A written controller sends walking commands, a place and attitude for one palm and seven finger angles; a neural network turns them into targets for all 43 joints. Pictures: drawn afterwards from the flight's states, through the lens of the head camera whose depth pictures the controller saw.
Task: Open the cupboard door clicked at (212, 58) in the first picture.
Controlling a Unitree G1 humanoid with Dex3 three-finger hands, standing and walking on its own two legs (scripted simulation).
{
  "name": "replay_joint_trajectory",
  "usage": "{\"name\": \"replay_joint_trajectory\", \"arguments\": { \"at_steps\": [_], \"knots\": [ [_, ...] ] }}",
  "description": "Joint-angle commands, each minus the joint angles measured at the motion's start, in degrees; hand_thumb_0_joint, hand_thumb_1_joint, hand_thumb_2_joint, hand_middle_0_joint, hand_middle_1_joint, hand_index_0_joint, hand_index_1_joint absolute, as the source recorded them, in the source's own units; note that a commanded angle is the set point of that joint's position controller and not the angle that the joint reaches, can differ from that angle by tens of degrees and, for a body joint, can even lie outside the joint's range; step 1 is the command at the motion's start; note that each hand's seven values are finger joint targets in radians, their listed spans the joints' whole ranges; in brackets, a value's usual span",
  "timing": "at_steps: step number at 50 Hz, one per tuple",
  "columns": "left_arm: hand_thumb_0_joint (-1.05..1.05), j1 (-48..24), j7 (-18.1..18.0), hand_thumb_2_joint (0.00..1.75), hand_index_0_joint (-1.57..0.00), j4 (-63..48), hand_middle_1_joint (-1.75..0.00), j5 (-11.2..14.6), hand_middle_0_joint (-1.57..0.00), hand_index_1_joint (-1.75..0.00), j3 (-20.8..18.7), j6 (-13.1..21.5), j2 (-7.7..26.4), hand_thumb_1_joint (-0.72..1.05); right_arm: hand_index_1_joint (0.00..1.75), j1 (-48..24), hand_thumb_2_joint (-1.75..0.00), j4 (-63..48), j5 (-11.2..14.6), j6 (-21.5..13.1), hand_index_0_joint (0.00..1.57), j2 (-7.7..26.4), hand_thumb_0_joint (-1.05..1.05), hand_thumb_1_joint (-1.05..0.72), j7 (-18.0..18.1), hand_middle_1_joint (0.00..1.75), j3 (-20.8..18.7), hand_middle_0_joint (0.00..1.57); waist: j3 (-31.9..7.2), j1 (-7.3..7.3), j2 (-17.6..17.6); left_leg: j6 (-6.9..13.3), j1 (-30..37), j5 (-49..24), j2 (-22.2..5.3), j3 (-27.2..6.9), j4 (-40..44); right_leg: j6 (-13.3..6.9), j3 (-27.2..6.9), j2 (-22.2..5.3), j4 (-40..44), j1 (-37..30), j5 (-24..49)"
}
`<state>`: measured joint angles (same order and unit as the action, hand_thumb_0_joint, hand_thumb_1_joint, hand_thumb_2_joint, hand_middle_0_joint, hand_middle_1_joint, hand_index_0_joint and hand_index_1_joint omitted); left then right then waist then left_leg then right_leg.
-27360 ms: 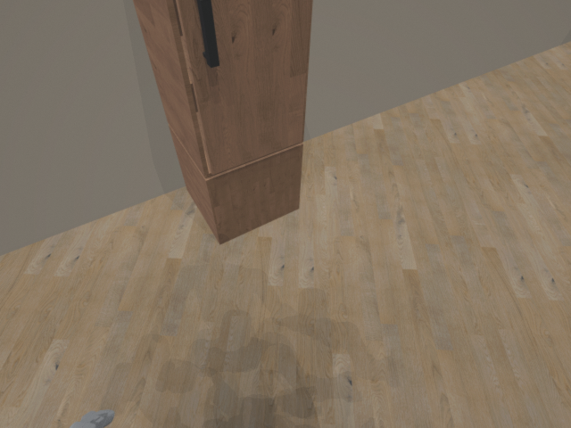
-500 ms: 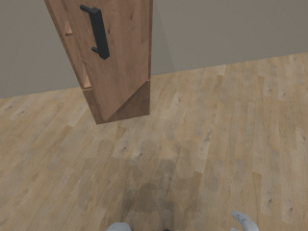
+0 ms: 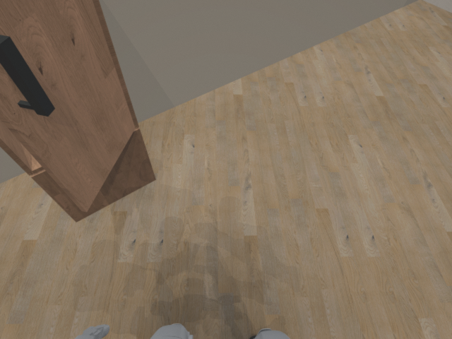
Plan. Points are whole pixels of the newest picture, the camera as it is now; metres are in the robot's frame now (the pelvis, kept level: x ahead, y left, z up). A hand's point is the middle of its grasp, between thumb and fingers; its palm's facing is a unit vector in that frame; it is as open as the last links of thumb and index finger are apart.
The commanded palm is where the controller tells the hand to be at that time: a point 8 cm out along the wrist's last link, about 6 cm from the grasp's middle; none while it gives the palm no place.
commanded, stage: walk to a spot facing it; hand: left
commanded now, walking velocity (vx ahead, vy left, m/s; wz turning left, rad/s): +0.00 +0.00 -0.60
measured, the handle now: (14, 77) +0.51 +0.41 +0.14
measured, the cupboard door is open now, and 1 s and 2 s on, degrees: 41 41 41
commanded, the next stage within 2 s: turn to face it in 1.94 s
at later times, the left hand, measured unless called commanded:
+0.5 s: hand (149, 330) +0.15 +0.15 -0.15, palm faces -0.27 -0.94 -0.22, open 7.4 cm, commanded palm none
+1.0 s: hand (245, 213) +0.40 -0.03 -0.15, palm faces -0.62 -0.76 -0.20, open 7.4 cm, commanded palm none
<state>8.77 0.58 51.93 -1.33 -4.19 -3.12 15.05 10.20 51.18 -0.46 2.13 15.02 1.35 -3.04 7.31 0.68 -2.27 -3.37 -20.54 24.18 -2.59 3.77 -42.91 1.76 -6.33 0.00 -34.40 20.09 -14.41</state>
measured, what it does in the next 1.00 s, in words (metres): walks ahead, turning right: left foot, then right foot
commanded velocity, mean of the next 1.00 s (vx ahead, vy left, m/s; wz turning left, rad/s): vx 0.25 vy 0.00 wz -0.54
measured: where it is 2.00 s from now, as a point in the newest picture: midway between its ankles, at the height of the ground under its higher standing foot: (309, 260)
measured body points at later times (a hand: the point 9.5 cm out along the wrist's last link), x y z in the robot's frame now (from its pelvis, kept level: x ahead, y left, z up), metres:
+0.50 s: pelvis +0.02 -0.02 +0.01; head +0.07 -0.03 +0.46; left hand +0.16 +0.20 -0.13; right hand +0.01 -0.29 -0.13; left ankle +0.07 +0.11 -0.68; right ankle -0.01 -0.13 -0.73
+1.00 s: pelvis +0.16 -0.10 +0.00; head +0.20 -0.12 +0.44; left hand +0.43 +0.01 -0.13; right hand -0.06 -0.24 -0.14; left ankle +0.13 +0.09 -0.72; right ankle +0.16 -0.23 -0.73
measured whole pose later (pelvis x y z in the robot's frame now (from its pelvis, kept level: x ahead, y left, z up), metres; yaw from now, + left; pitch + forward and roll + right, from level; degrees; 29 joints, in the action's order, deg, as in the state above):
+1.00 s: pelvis +0.16 -0.10 +0.00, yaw -35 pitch +0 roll +0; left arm 1.6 4.3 52.2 -1.7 -4.3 0.4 14.7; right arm 27.6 59.3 -2.2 -1.6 11.2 0.4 -1.4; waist 5.6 3.6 -1.1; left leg -4.5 -2.8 25.8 -10.0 14.6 -32.7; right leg -3.7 6.7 -2.7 -33.7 23.6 -15.7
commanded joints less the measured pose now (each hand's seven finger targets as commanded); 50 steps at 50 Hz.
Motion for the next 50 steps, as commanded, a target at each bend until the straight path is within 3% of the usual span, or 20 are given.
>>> {"name": "replay_joint_trajectory", "arguments": {
  "at_steps": [1, 3, 6, 12, 13, 14, 15, 17, 20, 25, 28, 29, 30, 32, 35, 38, 45, 48, 49, 50],
  "knots": [
    [0.0, -3.08, 0.3, 0.9, -0.2, -7.85, -0.3, 0.99, -0.2, -0.3, -0.97, 0.07, 4.77, 0.9, 0.3, 10.7, -0.9, -1.79, -1.62, -2.77, 0.2, 14.03, 0.0, -0.9, 1.15, 0.3, -2.85, 0.2, -7.55, 3.25, 22.21, 10.42, 13.37, -1.72, -24.55, -28.52, 31.91, 0.29, 5.07, 3.44, -17.93, 15.64, -19.85],
    [0.0, -4.24, 1.07, 0.9, -0.2, -7.08, -0.3, -0.16, -0.2, -0.3, -1.8, 0.77, 5.95, 0.9, 0.3, 8.09, -0.9, -2.85, -1.9, -3.71, 0.2, 13.28, 0.0, -0.9, 0.95, 0.3, -2.62, 0.2, -8.19, 1.57, 9.48, 14.17, 7.63, -9.39, -24.34, -25.91, 29.35, 0.28, 3.52, -0.05, -30.0, 12.18, -17.39],
    [0.0, -3.29, 2.0, 0.9, -0.2, -5.66, -0.3, 0.23, -0.2, -0.3, -1.13, 0.23, 3.25, 0.9, 0.3, 3.97, -0.9, -3.05, -1.81, -3.22, 0.2, 9.98, 0.0, -0.9, 1.07, 0.3, -1.63, 0.2, -6.31, -0.46, 14.63, 9.64, 8.34, -24.54, -16.44, -7.34, 24.0, 1.14, 7.8, -1.9, -23.74, 8.79, -13.43],
    [0.0, -0.02, 1.59, 0.9, -0.2, -4.71, -0.3, 0.47, -0.2, -0.3, -0.72, 1.45, 3.38, 0.9, 0.3, 7.76, -0.9, -1.36, -1.07, -2.51, 0.2, 10.77, 0.0, -0.9, 0.5, 0.3, -2.47, 0.2, -10.02, -0.1, 13.82, 5.78, 11.53, -33.1, -15.62, 0.62, 13.6, -1.04, 12.87, 1.05, 3.88, -6.2, -2.94],
    [0.0, 2.78, 1.2, 0.9, -0.2, -3.61, -0.3, 0.38, -0.2, -0.3, -1.3, 1.77, 5.67, 0.9, 0.3, 6.86, -0.9, -1.8, -0.65, -2.3, 0.2, 9.8, 0.0, -0.9, 0.31, 0.3, -2.56, 0.2, -10.68, -1.54, 9.84, 3.25, 6.11, -27.51, -14.21, 1.89, 8.38, -2.63, 9.11, -1.56, 10.54, -14.01, 5.54],
    [0.0, 6.03, 0.35, 0.9, -0.2, -2.72, -0.3, -0.3, -0.2, -0.3, -2.59, 2.27, 11.46, 0.9, 0.3, 5.61, -0.9, -3.88, -0.04, -2.0, 0.2, 5.77, 0.0, -0.9, 0.0, 0.3, -1.93, 0.2, -11.24, -2.96, -7.57, -0.41, -6.89, -7.46, -7.1, 8.11, -2.58, -7.42, -8.89, -14.84, 16.02, -22.91, 13.9],
    [0.0, 9.41, -0.19, 0.9, -0.2, -1.69, -0.3, 0.18, -0.2, -0.3, -3.34, 2.3, 15.49, 0.9, 0.3, 1.02, -0.9, -6.1, -0.03, -1.48, 0.2, 4.22, 0.0, -0.9, -0.11, 0.3, -1.02, 0.2, -10.08, -6.44, -14.76, -1.16, -14.61, 15.02, -2.53, 3.93, -13.86, -14.14, -19.19, -23.56, 18.96, -21.05, 13.46],
    [0.0, 6.17, -1.16, 0.9, -0.2, -1.93, -0.3, 0.15, -0.2, -0.3, -3.43, 2.18, 11.77, 0.9, 0.3, -1.72, -0.9, -5.48, -0.26, -1.34, 0.2, 5.09, 0.0, -0.9, -0.31, 0.3, -1.67, 0.2, -7.55, -4.92, -12.04, -0.27, -19.65, 6.98, -3.98, -3.55, -21.82, -15.07, -19.81, -17.98, 19.64, -18.86, -5.12],
    [0.0, 2.16, -0.91, 0.9, -0.2, -2.89, -0.3, -0.08, -0.2, -0.3, -2.57, 3.03, 9.19, 0.9, 0.3, -1.55, -0.9, -4.23, -0.63, -1.45, 0.2, 3.78, 0.0, -0.9, -1.27, 0.3, -1.82, 0.2, -5.54, -2.01, -8.37, -1.21, -12.07, 0.43, -3.63, -1.89, -16.0, -12.37, -11.66, -13.43, 19.47, -10.96, -3.51],
    [0.0, 3.99, -0.02, 0.9, -0.2, -1.68, -0.3, -0.38, -0.2, -0.3, -3.08, 3.84, 10.49, 0.9, 0.3, -2.55, -0.9, -4.77, -0.43, -2.71, 0.2, 2.37, 0.0, -0.9, -2.02, 0.3, -1.92, 0.2, -4.95, -2.34, -7.68, -0.36, -4.89, -0.28, -0.17, -0.4, -1.57, -13.0, -15.25, -11.8, 20.85, -7.71, -14.51],
    [0.0, 1.35, 0.28, 0.9, -0.2, -2.03, -0.3, 0.02, -0.2, -0.3, -3.06, 3.95, 9.11, 0.9, 0.3, 4.47, -0.9, -2.61, -0.38, -4.14, 0.2, 2.91, 0.0, -0.9, -1.24, 0.3, -1.8, 0.2, -6.54, 1.81, -4.8, 0.33, 12.1, -6.13, 1.23, 0.53, 14.31, -10.16, -13.45, -7.92, 14.56, 1.11, -15.32],
    [0.0, 0.24, 0.7, 0.9, -0.2, -2.96, -0.3, 0.16, -0.2, -0.3, -2.37, 3.92, 6.03, 0.9, 0.3, 9.82, -0.9, -0.67, -0.55, -4.75, 0.2, 5.9, 0.0, -0.9, -0.29, 0.3, -2.35, 0.2, -7.79, 4.35, 3.32, 1.64, 23.82, -1.8, -3.31, -3.89, 20.87, -7.15, -9.32, -3.4, 6.8, 10.68, -16.18],
    [0.0, -0.11, 1.44, 0.9, -0.2, -4.62, -0.3, 0.78, -0.2, -0.3, -1.3, 3.73, 1.62, 0.9, 0.3, 16.35, -0.9, 0.75, -1.98, -5.14, 0.2, 12.61, 0.0, -0.9, 0.32, 0.3, -3.75, 0.2, -9.32, 7.14, 22.43, 7.35, 31.0, 13.16, -20.24, -26.02, 29.14, -3.1, 1.67, 5.31, -13.01, 23.2, -20.6],
    [0.0, -6.03, 2.38, 0.9, -0.2, -7.5, -0.3, -0.1, -0.2, -0.3, -1.77, 4.69, 3.38, 0.9, 0.3, 17.31, -0.9, -0.47, -2.06, -5.48, 0.2, 13.71, 0.0, -0.9, 0.44, 0.3, -3.47, 0.2, -6.31, 6.66, 8.7, 14.87, 22.16, 16.08, -29.74, -36.1, 34.01, -2.57, 2.95, -2.45, -30.07, 26.26, -16.93],
    [0.0, -3.97, 3.52, 0.9, -0.2, -4.29, -0.3, -0.79, -0.2, -0.3, -1.87, 3.81, 1.44, 0.9, 0.3, 10.32, -0.9, -0.71, -1.66, -6.31, 0.2, 6.67, 0.0, -0.9, 0.28, 0.3, -1.36, 0.2, -1.44, 1.43, 11.36, 9.1, 15.54, -2.04, -19.27, -14.22, 33.41, -0.77, 4.97, -5.93, -32.92, 24.44, -3.34],
    [0.0, -4.46, 4.09, 0.9, -0.2, -3.87, -0.3, -0.56, -0.2, -0.3, -0.74, 3.28, -0.32, 0.9, 0.3, 13.43, -0.9, 1.09, -1.41, -6.84, 0.2, 5.58, 0.0, -0.9, 0.42, 0.3, -0.98, 0.2, -5.85, 1.6, 11.56, 7.8, 20.54, -19.94, -15.77, -1.75, 29.85, -0.39, 8.47, -5.56, -24.38, 21.23, -0.11],
    [0.0, -10.52, 3.82, 0.9, -0.2, -4.37, -0.3, -0.39, -0.2, -0.3, -0.16, 3.17, 0.17, 0.9, 0.3, 16.24, -0.9, 3.92, -2.11, -5.93, 0.2, 6.14, 0.0, -0.9, -0.34, 0.3, -0.87, 0.2, -2.41, 2.29, 11.85, 7.57, 15.93, -22.51, -17.55, 5.09, 28.79, -2.51, 13.88, -2.89, -6.06, 7.87, 0.06],
    [0.0, 4.67, 2.95, 0.9, -0.2, 0.58, -0.3, -0.53, -0.2, -0.3, -1.36, 4.26, 3.74, 0.9, 0.3, 13.3, -0.9, 4.03, -1.41, -5.47, 0.2, 6.76, 0.0, -0.9, -0.54, 0.3, -0.53, 0.2, -8.77, -5.95, 7.01, 4.63, 8.51, -37.92, -13.67, 9.79, 6.87, -6.19, 15.9, 1.71, 2.25, -18.22, -0.1],
    [0.0, 15.23, 2.05, 0.9, -0.2, 3.5, -0.3, -0.78, -0.2, -0.3, -3.19, 5.05, 9.78, 0.9, 0.3, 10.94, -0.9, 2.4, -0.18, -5.71, 0.2, 4.16, 0.0, -0.9, -1.19, 0.3, 0.04, 0.2, -15.22, -10.8, -3.88, 2.26, -6.11, -26.96, -8.8, 12.97, -10.97, -10.65, 1.04, -9.49, 7.26, -35.24, -8.08],
    [0.0, 20.38, 1.13, 0.9, -0.2, 4.67, -0.3, 0.2, -0.2, -0.3, -4.44, 5.19, 15.45, 0.9, 0.3, 8.36, -0.9, -0.77, 0.71, -5.98, 0.2, 1.08, 0.0, -0.9, -1.08, 0.3, 0.38, 0.2, -18.27, -11.46, -16.14, 0.34, -20.3, 11.62, -1.03, 8.15, -29.48, -17.26, -26.6, -25.4, 17.88, -39.83, -5.69]
  ]
}}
